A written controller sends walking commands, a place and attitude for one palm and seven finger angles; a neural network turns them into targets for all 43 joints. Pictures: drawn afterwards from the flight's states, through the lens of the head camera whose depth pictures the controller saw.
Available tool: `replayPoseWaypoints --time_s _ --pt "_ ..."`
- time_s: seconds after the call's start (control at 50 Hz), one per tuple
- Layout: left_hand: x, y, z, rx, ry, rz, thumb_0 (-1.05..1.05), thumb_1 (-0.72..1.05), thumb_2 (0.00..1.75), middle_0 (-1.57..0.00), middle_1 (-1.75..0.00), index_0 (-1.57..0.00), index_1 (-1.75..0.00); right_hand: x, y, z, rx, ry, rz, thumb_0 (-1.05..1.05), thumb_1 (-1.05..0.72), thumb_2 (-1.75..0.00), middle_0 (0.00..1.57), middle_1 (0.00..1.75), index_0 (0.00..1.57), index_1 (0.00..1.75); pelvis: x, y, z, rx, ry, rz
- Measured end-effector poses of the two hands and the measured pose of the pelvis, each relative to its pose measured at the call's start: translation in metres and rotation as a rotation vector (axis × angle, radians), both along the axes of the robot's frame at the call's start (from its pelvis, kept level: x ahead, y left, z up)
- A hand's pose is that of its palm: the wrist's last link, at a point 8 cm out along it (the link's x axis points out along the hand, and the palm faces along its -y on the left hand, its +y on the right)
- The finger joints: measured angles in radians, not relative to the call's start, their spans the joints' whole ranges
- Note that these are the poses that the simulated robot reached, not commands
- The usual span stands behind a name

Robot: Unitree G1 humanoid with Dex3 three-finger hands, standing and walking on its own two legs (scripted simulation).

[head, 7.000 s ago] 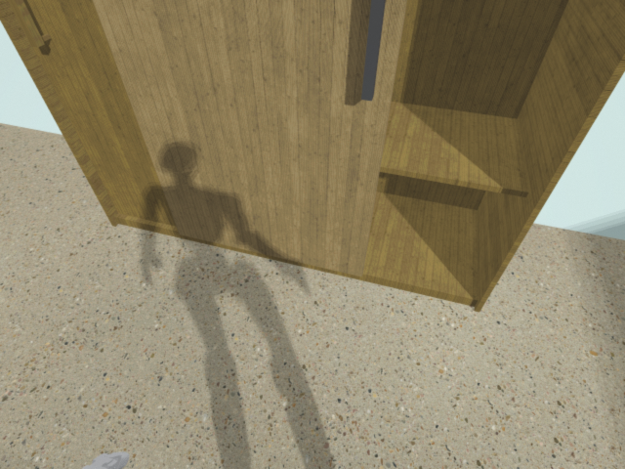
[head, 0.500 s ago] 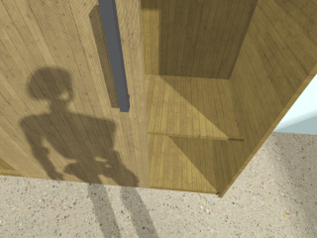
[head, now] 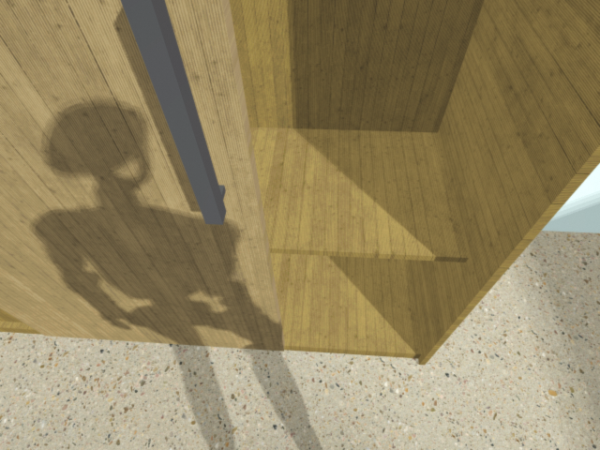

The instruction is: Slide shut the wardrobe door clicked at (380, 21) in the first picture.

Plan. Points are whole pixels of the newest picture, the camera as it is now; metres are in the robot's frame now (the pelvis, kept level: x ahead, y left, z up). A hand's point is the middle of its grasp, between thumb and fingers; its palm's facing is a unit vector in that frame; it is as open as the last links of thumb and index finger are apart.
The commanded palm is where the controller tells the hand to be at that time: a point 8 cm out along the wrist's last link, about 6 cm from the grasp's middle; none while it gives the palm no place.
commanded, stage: come to a stop and stand still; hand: left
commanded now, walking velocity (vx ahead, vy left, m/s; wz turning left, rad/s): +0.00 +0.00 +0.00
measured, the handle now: (193, 124) +0.44 +0.15 +0.20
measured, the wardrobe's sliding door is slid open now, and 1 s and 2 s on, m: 0.44 0.44 0.44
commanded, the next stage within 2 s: look again from close up in 1.14 s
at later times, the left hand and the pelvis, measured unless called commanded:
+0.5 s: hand out of the picture +0.01 +0.20 -0.17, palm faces +0.00 -0.98 -0.21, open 7.4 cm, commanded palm none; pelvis +0.00 +0.02 +0.01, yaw -1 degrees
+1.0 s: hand out of the picture -0.02 +0.21 -0.17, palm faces +0.01 -0.99 -0.16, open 7.4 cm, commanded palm none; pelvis -0.01 +0.05 +0.01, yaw -2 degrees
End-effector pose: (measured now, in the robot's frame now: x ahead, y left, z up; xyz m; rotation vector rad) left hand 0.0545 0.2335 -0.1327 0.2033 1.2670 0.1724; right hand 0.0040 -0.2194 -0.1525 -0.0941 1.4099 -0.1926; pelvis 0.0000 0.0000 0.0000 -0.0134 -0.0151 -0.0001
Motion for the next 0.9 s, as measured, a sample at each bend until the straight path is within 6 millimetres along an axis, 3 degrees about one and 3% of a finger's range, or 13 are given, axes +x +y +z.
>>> replayPoseWaypoints --time_s 0.1,0.24,0.48,0.9 --pt "-0.001 -0.009 -0.004 -0.037 0.010 -0.006 0.00 0.90 0.90 -0.20 -0.29 -0.20 -0.30 0.011 -0.009 0.009 -0.028 -0.045 0.011 0.00 -0.91 -0.90 0.20 0.30 0.20 0.30 -0.001 -0.001 0.003 -0.007 -0.001 0.001" --pt "-0.003 -0.006 0.001 -0.060 0.016 0.019 0.00 0.92 0.90 -0.20 -0.29 -0.20 -0.30 0.007 -0.006 0.024 -0.034 -0.023 0.045 0.00 -0.91 -0.90 0.20 0.30 0.20 0.30 0.007 0.000 0.013 0.006 0.006 -0.010" --pt "-0.043 0.010 -0.001 -0.039 0.098 0.003 0.00 0.91 0.90 -0.20 -0.29 -0.20 -0.30 0.018 0.010 0.017 -0.024 -0.111 0.044 0.01 -0.92 -0.90 0.20 0.30 0.20 0.30 0.005 0.019 0.008 0.004 0.001 -0.013" --pt "-0.073 0.024 -0.006 -0.083 0.113 0.018 0.00 0.91 0.90 -0.20 -0.29 -0.20 -0.30 -0.038 0.053 0.019 0.013 -0.017 0.029 0.01 -0.91 -0.90 0.20 0.30 0.20 0.30 -0.007 0.045 0.011 0.011 -0.023 -0.024"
